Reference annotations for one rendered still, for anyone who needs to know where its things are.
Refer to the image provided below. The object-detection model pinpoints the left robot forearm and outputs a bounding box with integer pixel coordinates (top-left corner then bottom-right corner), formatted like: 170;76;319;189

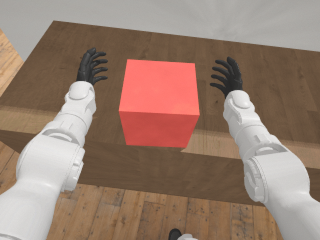
16;81;96;180

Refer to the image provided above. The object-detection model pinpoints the right robot hand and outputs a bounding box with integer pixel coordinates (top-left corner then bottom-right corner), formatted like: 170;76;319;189
210;56;243;99

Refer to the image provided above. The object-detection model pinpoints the right robot forearm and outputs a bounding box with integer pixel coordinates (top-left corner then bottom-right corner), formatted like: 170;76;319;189
223;90;310;192

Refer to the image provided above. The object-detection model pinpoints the robot right upper arm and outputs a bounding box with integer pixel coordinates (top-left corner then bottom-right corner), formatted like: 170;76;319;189
244;151;320;240

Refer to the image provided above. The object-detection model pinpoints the carton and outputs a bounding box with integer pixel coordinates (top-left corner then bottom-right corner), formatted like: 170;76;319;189
119;59;200;148

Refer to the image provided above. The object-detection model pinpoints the right robot foot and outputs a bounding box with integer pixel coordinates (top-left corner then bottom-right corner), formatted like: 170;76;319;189
168;228;182;240

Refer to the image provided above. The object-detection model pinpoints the left robot hand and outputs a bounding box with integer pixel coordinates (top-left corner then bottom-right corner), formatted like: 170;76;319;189
76;47;108;86

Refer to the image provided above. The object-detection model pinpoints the robot left upper arm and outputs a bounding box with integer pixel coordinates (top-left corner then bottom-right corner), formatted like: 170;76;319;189
0;134;85;240

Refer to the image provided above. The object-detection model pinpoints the pedestal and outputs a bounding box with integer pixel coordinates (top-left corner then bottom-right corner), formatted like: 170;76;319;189
0;20;320;207

